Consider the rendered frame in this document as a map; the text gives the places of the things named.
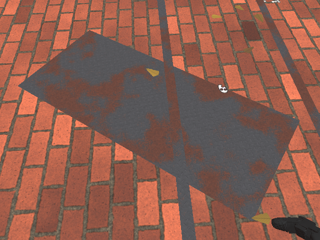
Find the right robot hand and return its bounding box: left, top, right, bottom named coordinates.
left=271, top=216, right=320, bottom=240

